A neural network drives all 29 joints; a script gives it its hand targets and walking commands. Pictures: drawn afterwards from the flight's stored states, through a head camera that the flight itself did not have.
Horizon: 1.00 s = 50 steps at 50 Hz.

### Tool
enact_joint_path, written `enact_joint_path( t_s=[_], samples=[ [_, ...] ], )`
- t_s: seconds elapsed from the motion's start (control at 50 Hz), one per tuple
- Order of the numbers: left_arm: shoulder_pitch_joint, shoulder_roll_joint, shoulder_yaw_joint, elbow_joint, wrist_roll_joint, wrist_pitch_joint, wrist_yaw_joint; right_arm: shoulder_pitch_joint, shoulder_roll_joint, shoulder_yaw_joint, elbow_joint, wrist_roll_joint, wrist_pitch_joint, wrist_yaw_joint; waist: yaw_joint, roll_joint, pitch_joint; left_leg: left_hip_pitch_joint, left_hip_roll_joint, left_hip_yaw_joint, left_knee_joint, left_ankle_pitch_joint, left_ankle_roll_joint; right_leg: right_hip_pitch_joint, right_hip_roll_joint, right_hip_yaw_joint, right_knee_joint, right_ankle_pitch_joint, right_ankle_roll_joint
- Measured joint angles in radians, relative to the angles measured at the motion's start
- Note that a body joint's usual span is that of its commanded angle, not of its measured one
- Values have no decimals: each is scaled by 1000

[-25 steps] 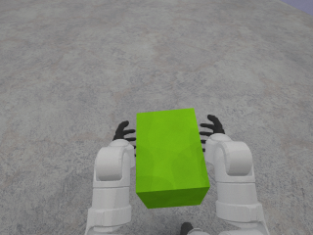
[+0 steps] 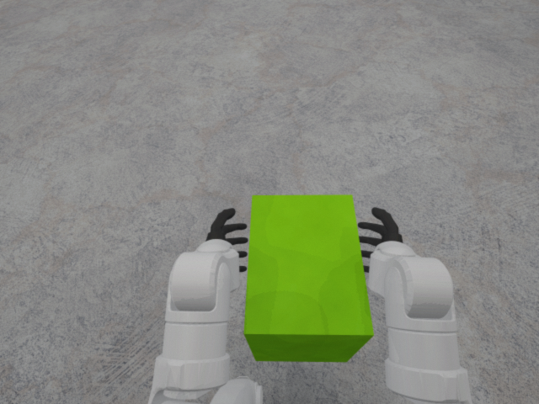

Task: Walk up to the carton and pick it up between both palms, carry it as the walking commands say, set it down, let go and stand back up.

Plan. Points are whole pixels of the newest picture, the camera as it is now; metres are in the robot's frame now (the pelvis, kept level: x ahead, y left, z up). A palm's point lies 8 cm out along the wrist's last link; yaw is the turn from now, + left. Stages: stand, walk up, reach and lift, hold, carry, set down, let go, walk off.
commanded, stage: carry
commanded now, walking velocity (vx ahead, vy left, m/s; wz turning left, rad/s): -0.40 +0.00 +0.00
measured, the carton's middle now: (301, 282) +0.32 -0.02 -0.02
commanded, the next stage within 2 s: none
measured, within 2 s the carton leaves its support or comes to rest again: neither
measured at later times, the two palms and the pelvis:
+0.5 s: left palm out of the picture +0.03 +0.17 +0.09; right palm out of the picture +0.06 -0.06 +0.09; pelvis -0.27 +0.01 +0.00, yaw +3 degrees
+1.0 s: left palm out of the picture -0.24 +0.14 +0.07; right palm out of the picture -0.23 -0.10 +0.09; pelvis -0.55 +0.01 -0.01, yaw +1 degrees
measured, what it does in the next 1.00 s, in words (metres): walks backwards: left foot, then right foot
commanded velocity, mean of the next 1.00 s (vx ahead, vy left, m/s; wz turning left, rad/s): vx -0.34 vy -0.04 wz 0.00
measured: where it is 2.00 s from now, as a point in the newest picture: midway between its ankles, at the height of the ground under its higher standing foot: outside the picture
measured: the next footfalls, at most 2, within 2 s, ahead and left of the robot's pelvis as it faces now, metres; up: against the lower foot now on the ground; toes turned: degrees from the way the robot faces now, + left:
left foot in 0.20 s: -0.13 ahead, +0.14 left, +0.00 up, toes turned +5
right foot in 0.58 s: -0.31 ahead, -0.13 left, +0.00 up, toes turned -2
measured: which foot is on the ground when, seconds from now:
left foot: up 0.00-0.18, down 0.20-0.58, up 0.60-0.90, down 0.92-1.00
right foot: down 0.00-0.22, up 0.24-0.56, down 0.58-0.92, up 0.94-1.00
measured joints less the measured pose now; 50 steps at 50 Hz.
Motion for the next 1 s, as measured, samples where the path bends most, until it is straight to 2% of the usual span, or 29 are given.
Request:
enact_joint_path(
  t_s=[0.04,0.12,0.16,0.2,0.22,0.24,0.28,0.32,0.36,0.42,0.46,0.5,0.54,0.58,0.6,0.62,0.64,0.66,0.72,0.76,0.82,0.88,0.92,0.94,0.96,0.98,1.0],
  samples=[
    [3,1,6,-22,13,-10,-12,-17,7,14,-13,16,0,-38,-22,-5,1,65,3,12,-23,-10,-9,-28,-5,8,-18,44,1],
    [-17,-7,34,-27,36,-18,-15,-55,22,22,-8,19,-1,-77,-38,-22,-28,240,14,37,-292,-90,1,-93,-13,8,-66,138,6],
    [-30,-11,43,-20,46,-19,-11,-71,29,11,8,10,-5,-72,-32,-38,-45,325,12,48,-456,-93,14,-128,-20,5,-93,190,13],
    [-35,-13,46,-11,53,-17,1,-86,35,-1,32,-3,-13,-57,-22,-55,-61,409,16,60,-651,-2,28,-167,-25,0,-109,241,23],
    [-30,-11,48,-7,51,-21,8,-83,35,1,51,-9,-25,-43,-14,-91,-57,400,-4,67,-669,54,38,-181,-44,11,-105,237,28],
    [-9,-3,44,-10,41,-21,14,-75,32,6,69,-13,-32,-20,-1,-102,-52,379,-6,65,-653,76,47,-202,-41,15,-58,124,38],
    [35,15,37,-22,14,-9,24,-49,22,16,83,-10,-22,41,27,-74,-45,345,32,45,-628,95,56,-264,15,19,207,-139,40],
    [57,24,34,-48,-20,9,54,-26,12,21,68,-10,-9,103,56,-55,-37,324,63,20,-640,130,53,-304,61,20,471,-199,33],
    [52,22,25,-71,-47,20,93,-20,10,18,49,-23,-9,134,87,-47,-35,298,78,4,-657,175,48,-304,77,13,629,-199,38],
    [26,12,1,-85,-72,24,160,-35,16,3,35,-57,-18,142,120,-38,-41,250,86,-8,-676,237,46,-221,70,-4,607,-229,47],
    [4,3,-5,-81,-80,26,194,-50,22,-9,37,-77,-23,137,129,-30,-54,213,88,-10,-688,277,45,-143,65,-15,498,-267,45],
    [-20,-6,3,-65,-79,27,207,-65,28,-20,47,-94,-23,131,127,-18,-67,174,91,-9,-702,321,42,-65,65,-25,370,-290,36],
    [-41,-15,20,-42,-71,26,203,-75,31,-27,56,-105,-21,126,118,-2,-76,136,95,-5,-718,368,37,12,66,-37,230,-280,22],
    [-58,-22,35,-20,-57,22,186,-76,31,-30,57,-110,-17,122,108,11,-82,95,96,4,-727,414,29,88,60,-45,57,-196,6],
    [-57,-22,33,-2,-48,9,168,-67,28,-32,57,-106,-21,120,102,41,-74,77,109,-8,-715,397,26,76,76,-46,44,-163,0],
    [-51,-21,27,18,-39,1,146,-46,20,-29,51,-96,-21,118,93,46,-67,55,100,-13,-662,266,19,51,75,-39,60,-144,-4],
    [-42,-17,18,30,-35,1,121,-22,10,-24,43,-83,-17,116,79,34,-57,23,76,-13,-545,127,18,34,60,-31,70,-128,-6],
    [-30,-12,9,34,-30,4,90,-1,2,-20,36,-68,-14,106,62,21,-45,-6,50,-14,-401,41,20,29,44,-24,64,-108,-5],
    [4,2,-10,13,-9,9,9,22,-8,-1,7,-9,1,33,18,2,-19,-28,6,-4,-68,11,15,15,14,-2,16,-31,-1],
    [12,5,-9,-11,5,2,-8,9,-4,13,-9,16,6,-11,-8,-5,-13,18,3,9,-16,15,2,-10,4,10,-3,15,1],
    [1,1,12,-25,25,-10,-15,-22,9,27,-12,28,5,-57,-34,-15,-26,147,12,32,-166,-37,-2,-60,-5,17,-32,83,7],
    [-22,-8,35,-15,43,-15,-13,-53,21,19,3,21,2,-70,-36,-32,-51,285,14,46,-404,-85,12,-113,-14,14,-70,158,15],
    [-32,-12,42,-7,51,-14,-2,-70,28,6,25,9,-3,-60,-26,-45,-70,383,19,59,-605,-30,20,-153,-17,10,-88,209,24],
    [-32,-12,46,-1,52,-16,5,-74,31,4,44,3,-13,-50,-19,-77,-70,388,6,70,-653,41,30,-172,-33,17,-81,219,26],
    [-15,-5,44,-1,45,-17,11,-69,30,7,65,-1,-21,-31,-7,-89,-69,368,5,69,-646,74,41,-193,-27,27,-44,110,34],
    [8,4,39,-2,34,-14,15,-59,26,10,81,-2,-21,-4,8,-81,-68,351,22,62,-634,90,47,-223,1,37,50,-19,40],
    [29,12,36,-4,22,-8,20,-46,21,12,89,-1,-16,29,23,-68,-68,340,45,51,-634,103,49,-254,33,46,173,-94,41]
  ],
)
